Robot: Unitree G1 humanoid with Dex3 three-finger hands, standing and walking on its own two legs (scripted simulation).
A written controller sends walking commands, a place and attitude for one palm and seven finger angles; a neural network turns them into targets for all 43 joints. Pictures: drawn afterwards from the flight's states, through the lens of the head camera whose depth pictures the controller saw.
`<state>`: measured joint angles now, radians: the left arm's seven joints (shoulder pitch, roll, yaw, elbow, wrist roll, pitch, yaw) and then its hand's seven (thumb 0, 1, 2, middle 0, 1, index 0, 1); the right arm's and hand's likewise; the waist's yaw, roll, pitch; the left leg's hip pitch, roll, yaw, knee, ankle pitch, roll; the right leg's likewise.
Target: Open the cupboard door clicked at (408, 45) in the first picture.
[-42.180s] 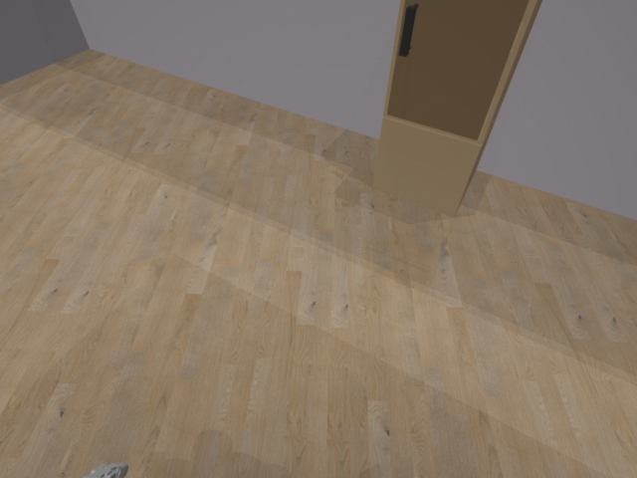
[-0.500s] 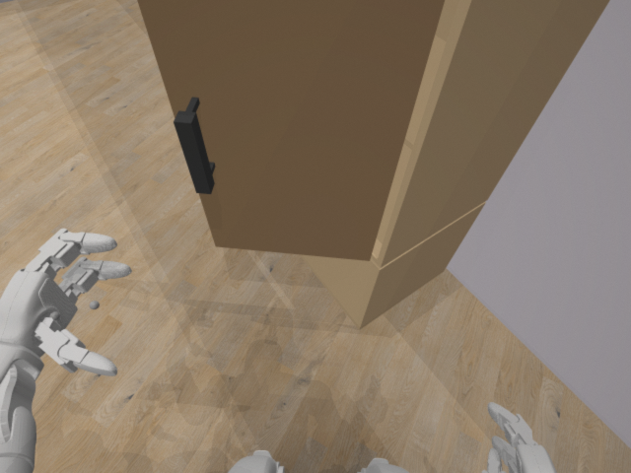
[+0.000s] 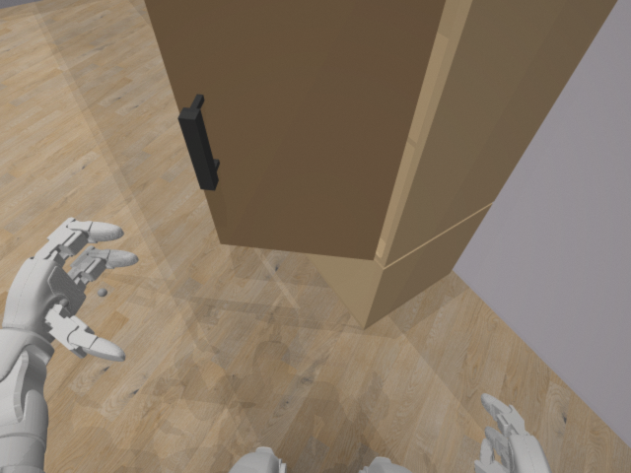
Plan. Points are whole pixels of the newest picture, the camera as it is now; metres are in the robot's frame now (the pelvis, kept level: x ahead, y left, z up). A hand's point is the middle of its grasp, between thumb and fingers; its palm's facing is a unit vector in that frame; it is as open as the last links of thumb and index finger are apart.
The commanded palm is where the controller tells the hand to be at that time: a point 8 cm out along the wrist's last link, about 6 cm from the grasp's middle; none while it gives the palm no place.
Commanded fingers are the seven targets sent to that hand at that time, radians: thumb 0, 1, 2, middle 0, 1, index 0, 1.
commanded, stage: move the hooked fingers beside the handle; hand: left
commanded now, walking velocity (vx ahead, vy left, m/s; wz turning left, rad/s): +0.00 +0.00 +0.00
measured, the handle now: (204, 143) +0.59 +0.23 +0.04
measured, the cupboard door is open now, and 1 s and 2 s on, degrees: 50 50 50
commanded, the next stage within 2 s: none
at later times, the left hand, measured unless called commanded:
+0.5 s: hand (124, 232) +0.39 +0.28 +0.06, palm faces -0.05 -1.00 -0.01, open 14.0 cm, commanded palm +0.37 +0.33 +0.06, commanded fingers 0.00 -0.50 0.30 -0.30 -1.20 -0.30 -1.20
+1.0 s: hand (135, 190) +0.46 +0.29 +0.06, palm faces -0.05 -1.00 -0.01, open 14.0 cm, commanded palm +0.45 +0.33 +0.06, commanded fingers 0.00 -0.50 0.30 -0.30 -1.20 -0.30 -1.20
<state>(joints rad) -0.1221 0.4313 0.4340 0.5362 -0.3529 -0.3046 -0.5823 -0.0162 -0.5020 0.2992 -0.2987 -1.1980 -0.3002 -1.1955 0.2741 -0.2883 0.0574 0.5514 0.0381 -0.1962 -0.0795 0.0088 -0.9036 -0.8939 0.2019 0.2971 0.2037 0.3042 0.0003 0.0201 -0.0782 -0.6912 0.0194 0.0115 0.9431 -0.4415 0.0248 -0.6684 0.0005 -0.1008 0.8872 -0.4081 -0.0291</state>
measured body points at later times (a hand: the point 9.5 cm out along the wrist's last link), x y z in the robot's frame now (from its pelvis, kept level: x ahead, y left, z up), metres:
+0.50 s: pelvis +0.00 +0.00 -0.01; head +0.09 +0.02 +0.43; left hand +0.38 +0.33 +0.06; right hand +0.08 -0.27 -0.11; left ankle +0.01 +0.10 -0.69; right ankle +0.02 -0.11 -0.69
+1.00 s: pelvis +0.00 +0.01 -0.02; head +0.12 +0.04 +0.41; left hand +0.46 +0.34 +0.07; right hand +0.03 -0.27 -0.12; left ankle +0.01 +0.10 -0.69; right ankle +0.02 -0.11 -0.69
